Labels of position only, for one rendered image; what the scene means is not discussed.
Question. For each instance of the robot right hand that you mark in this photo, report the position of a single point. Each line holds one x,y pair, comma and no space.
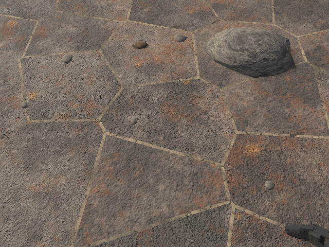
315,234

